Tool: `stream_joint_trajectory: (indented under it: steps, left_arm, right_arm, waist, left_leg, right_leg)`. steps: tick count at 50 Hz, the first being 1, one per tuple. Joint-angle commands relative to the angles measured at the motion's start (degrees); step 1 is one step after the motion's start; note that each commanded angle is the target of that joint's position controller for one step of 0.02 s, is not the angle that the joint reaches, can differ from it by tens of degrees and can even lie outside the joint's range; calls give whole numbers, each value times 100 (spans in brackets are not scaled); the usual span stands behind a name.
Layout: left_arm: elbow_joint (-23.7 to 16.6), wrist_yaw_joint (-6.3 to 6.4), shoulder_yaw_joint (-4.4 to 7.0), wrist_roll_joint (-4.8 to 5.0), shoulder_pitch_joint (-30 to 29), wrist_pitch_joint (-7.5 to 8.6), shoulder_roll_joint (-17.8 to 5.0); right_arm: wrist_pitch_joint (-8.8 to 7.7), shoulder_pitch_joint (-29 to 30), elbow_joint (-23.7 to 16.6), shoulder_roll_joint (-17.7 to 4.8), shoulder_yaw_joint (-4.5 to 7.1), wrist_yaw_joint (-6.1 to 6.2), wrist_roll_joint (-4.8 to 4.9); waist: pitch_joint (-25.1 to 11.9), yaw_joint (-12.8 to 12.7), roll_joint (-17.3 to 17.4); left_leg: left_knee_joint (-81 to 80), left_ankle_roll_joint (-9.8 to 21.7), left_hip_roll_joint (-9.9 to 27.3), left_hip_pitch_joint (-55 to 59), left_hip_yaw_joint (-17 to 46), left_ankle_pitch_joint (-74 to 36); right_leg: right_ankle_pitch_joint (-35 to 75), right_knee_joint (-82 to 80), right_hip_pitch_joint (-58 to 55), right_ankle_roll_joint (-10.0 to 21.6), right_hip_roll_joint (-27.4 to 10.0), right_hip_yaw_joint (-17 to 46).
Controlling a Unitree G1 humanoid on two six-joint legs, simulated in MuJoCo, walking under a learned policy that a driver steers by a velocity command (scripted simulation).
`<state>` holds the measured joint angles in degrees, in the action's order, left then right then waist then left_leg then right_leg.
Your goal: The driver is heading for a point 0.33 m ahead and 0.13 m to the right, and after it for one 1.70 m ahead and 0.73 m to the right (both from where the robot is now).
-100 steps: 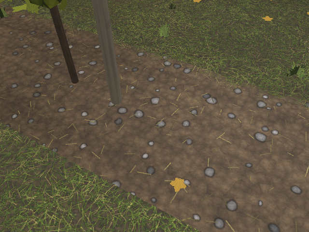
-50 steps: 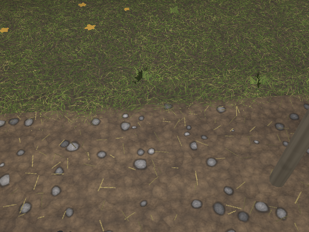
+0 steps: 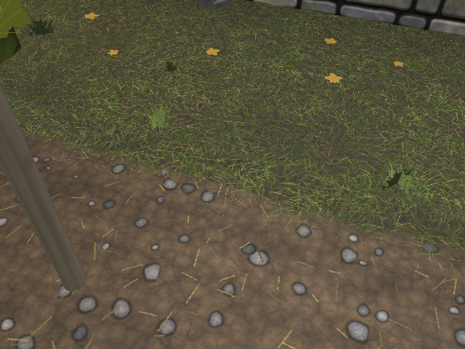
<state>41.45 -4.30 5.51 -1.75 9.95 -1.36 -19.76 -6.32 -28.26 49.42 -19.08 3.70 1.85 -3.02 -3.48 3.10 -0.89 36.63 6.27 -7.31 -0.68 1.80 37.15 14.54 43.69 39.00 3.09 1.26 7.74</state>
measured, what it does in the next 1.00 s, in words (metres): goes down, turning right: right foot 0.19 m lower, then left foot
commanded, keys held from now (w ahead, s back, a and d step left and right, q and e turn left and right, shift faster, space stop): w+e+shift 0.14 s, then e+shift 0.54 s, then shift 0.20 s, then q+shift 0.12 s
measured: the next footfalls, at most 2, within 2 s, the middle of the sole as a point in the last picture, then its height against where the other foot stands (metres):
right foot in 0.20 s outside the picture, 0.19 m lower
left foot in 0.50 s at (256, 327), level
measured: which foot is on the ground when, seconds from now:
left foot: down 0.00-0.18, up 0.20-0.48, down 0.50-0.86, up 0.88-1.00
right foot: up 0.00-0.18, down 0.20-0.50, up 0.52-0.84, down 0.86-1.00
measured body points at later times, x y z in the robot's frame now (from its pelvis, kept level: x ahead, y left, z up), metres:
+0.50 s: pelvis +0.42 -0.09 -0.17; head +0.47 -0.10 +0.28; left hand +0.60 +0.13 -0.30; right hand +0.51 -0.42 -0.22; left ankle +0.66 -0.07 -0.88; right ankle +0.29 -0.12 -0.87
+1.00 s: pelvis +0.52 -0.14 -0.14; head +0.52 -0.18 +0.31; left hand +0.82 -0.09 -0.23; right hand +0.41 -0.44 -0.26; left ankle +0.64 -0.05 -0.82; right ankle +0.48 -0.23 -0.88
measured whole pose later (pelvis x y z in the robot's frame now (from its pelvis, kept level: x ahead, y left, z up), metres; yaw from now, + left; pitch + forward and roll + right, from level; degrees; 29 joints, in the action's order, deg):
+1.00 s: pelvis +0.52 -0.14 -0.14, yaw -46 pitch +1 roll +1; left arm 39.5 0.7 2.0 -1.8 7.8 -1.3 -12.3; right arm 1.2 -10.2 42.1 -17.5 5.2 1.6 0.7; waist 1.6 0.7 2.8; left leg 56.2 -3.6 2.3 -29.6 0.6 23.8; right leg -12.4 29.6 18.4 2.8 1.1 -1.2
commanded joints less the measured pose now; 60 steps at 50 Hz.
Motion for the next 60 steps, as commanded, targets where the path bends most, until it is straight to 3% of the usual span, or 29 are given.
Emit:
stream_joint_trajectory:
  steps: [1, 6, 8, 9, 10, 11, 12, 13, 14, 15, 16, 18, 19, 22, 24, 25, 26, 27, 28, 30, 32, 37, 42, 43, 44, 45, 46, 48, 60]
  left_arm:
    - [-589, -74, -41, -43, -1379, 192, -247]
    - [-435, 33, -227, -114, -1588, 318, 43]
    - [209, 146, -144, -191, 74, 297, -131]
    - [697, 171, -68, -309, 1275, 318, -323]
    - [1081, 210, 109, -270, 2429, 273, -645]
    - [1152, 223, 217, -71, 2762, 270, -1253]
    - [1163, 265, 238, 34, 3055, 353, -1511]
    - [714, 257, 167, 233, 2705, 470, -1014]
    - [518, 325, 243, 233, 1976, 436, -1135]
    - [270, 407, 139, 308, 1142, 510, -890]
    - [24, 489, 94, 428, 261, 505, -897]
    - [-332, 536, -36, 274, -795, 480, -732]
    - [-313, 619, 13, 246, -629, 466, -736]
    - [113, 697, 60, 398, 212, 342, -566]
    - [55, 682, 11, 467, 40, 225, -227]
    - [-81, 659, -110, 336, 88, 205, 218]
    - [-250, 606, -201, 360, 858, 207, 429]
    - [-335, 482, -179, 405, 1502, 174, 109]
    - [-435, 431, -105, 537, 1195, 40, -236]
    - [-510, 570, 4, 495, 308, -278, -446]
    - [-652, 617, -42, 405, 229, -389, -144]
    - [-708, 486, -73, 313, 203, -230, -2]
    - [-565, 391, 58, 174, 320, -245, -186]
    - [-621, 431, 125, 146, 417, -212, -478]
    - [-844, 507, 193, 84, 181, -193, -1080]
    - [-850, 518, 107, -110, 265, -96, -753]
    - [-749, 513, -28, -125, -20, 10, -418]
    - [-588, 515, -198, 16, -520, 148, 133]
    - [-359, 770, 101, 127, -414, -47, -366]
  right_arm:
    - [-100, -522, 47, -551, 85, 104, -51]
    - [-56, -711, 420, -447, -81, 112, 1]
    - [3, -615, 557, -577, -116, 127, 148]
    - [81, -582, 654, -455, -149, 182, 193]
    - [145, 358, 568, -425, -88, 147, 204]
    - [60, 633, 105, -256, -108, 120, 167]
    - [23, 553, -336, -305, -205, 144, 423]
    - [-303, 1016, -1010, -493, -299, 40, 455]
    - [-400, 1174, -1129, -487, -309, -18, 634]
    - [-386, 1365, -1075, -725, -188, -19, 559]
    - [-240, 1302, -997, -822, -61, -26, 430]
    - [-128, 1311, -1072, -627, -44, 16, 177]
    - [-207, 1294, -1049, -309, -99, 5, 172]
    - [-128, 1056, -1115, -152, 58, -9, 451]
    - [23, 795, -1232, -164, 135, 71, 239]
    - [93, 362, -1203, -380, 173, 137, 154]
    - [155, 261, -1405, -469, 63, 132, -56]
    - [187, 539, -1389, -594, 104, 65, 13]
    - [257, 1249, -1523, -659, 202, 101, 208]
    - [478, 2081, -1767, -41, 22, 206, 202]
    - [535, 2467, -1704, -242, 120, 150, 174]
    - [464, 2495, -1578, -465, 292, 76, 301]
    - [517, 2400, -1389, -350, 274, -32, 488]
    - [543, 2108, -1305, -83, 199, -64, 388]
    - [572, 2065, -1578, 64, 115, -81, 187]
    - [570, 2388, -1545, -297, 215, -42, 284]
    - [613, 2242, -1401, -357, 241, -34, 402]
    - [717, 1797, -1013, -208, 225, 2, 358]
    - [865, 1946, -1396, -178, 149, -245, 495]
  waist:
    - [1535, 456, 249]
    - [1699, 526, -158]
    - [719, -231, -125]
    - [532, -835, -170]
    - [373, -1729, -631]
    - [-122, -1436, -811]
    - [-1252, -1470, -807]
    - [-2238, -1660, -506]
    - [-2159, -1207, 125]
    - [-1361, -673, 1005]
    - [47, -41, 1377]
    - [1156, 404, 1059]
    - [863, 233, 680]
    - [-286, 93, -143]
    - [-547, 521, -11]
    - [-1012, 662, 495]
    - [-1966, 248, 1623]
    - [-2428, -176, 1763]
    - [-1994, -278, 1667]
    - [-490, -226, 633]
    - [251, -442, 679]
    - [-543, -464, 734]
    - [-334, -597, 578]
    - [-177, -520, -282]
    - [-144, -319, -1835]
    - [-415, -759, -1180]
    - [-258, -513, -809]
    - [-157, -276, -604]
    - [-142, -436, -607]
  left_leg:
    - [-771, 478, 1649, -212, 1029, -2054]
    - [-187, 70, 1439, -80, -147, -4559]
    - [1853, -71, 1332, -124, -447, -7231]
    - [3919, -253, 1403, -1152, -346, -7056]
    - [7281, -555, 543, -2575, -1008, -2919]
    - [8289, -556, 317, -4505, -696, 487]
    - [8246, -910, 480, -6026, 1, 365]
    - [8041, -1364, 567, -6660, 862, 371]
    - [7060, -1305, 838, -6750, 912, -213]
    - [6052, -1050, 1016, -6257, 864, -1029]
    - [4808, -1240, 1079, -5498, 693, -1318]
    - [1678, -1408, 1150, -3176, 305, -1460]
    - [530, -1378, 778, -1726, -53, -2556]
    - [-570, -1347, 21, 17, -62, -4909]
    - [-1046, -1084, 217, 756, 172, -5466]
    - [-649, -637, 1296, 1582, 987, -7226]
    - [-575, 494, 3196, 2098, 3077, -9695]
    - [-461, 1182, 3840, 1985, 4023, -9104]
    - [-842, 1223, 3630, 1595, 3985, -6121]
    - [-1513, 495, 2549, -444, 2395, -3247]
    - [-1926, 280, 2060, -1793, 1245, -3585]
    - [-1859, 511, 2275, -1622, 453, -4702]
    - [-1096, 48, 2039, -2073, 10, -2930]
    - [-59, -429, 1628, -2771, -505, -1960]
    - [1420, -907, 831, -3931, -830, -7]
    - [2348, -923, 959, -3748, -36, -79]
    - [2498, -882, 1081, -3576, 101, -517]
    - [2282, -986, 1190, -3195, 223, -1228]
    - [1076, -934, 1186, -2711, -470, -1202]
  right_leg:
    - [151, -216, 1224, 220, -158, -88]
    - [454, -1852, -519, 430, -159, -1334]
    - [455, -1745, -2540, 494, 318, -1836]
    - [453, -2003, -4028, 677, 145, -1523]
    - [1357, -2744, -5401, 1395, -471, -751]
    - [4536, -558, -7099, 1281, -1264, -183]
    - [6561, -203, -8958, 2240, -2277, 1191]
    - [3499, -828, -9421, 2841, -2121, 2428]
    - [356, -1579, -8574, 2849, -2118, 3032]
    - [-212, -2183, -6848, 2424, -2095, 3126]
    - [794, -2547, -4583, 2073, -1719, 2510]
    - [1366, -2657, -951, 1554, -756, 1334]
    - [1356, -2432, -152, 1250, -55, 747]
    - [216, -1529, -678, 521, 463, 923]
    - [-524, -171, -848, -6, 967, 887]
    - [-2904, 1265, -534, -305, 1217, 528]
    - [-6026, 3246, -312, -519, 1517, 323]
    - [-5822, 4532, -205, -699, 926, 525]
    - [-5082, 4828, 440, -767, 416, 205]
    - [-4206, 3876, 228, -742, -90, -231]
    - [-4117, 2764, -503, -673, -205, -590]
    - [-3201, 704, -1779, -450, -336, -742]
    - [-2275, -1332, -3080, -7, 74, -1024]
    - [-1781, -2033, -3561, 318, -633, 35]
    - [-1176, -2518, -3670, 1343, -2220, 2009]
    - [-1827, -2773, -3123, 1743, -2335, 2068]
    - [-2272, -2750, -2861, 1451, -1985, 1458]
    - [-2287, -2640, -2681, 889, -1482, 521]
    - [-156, -2125, -3452, 1026, -2060, -481]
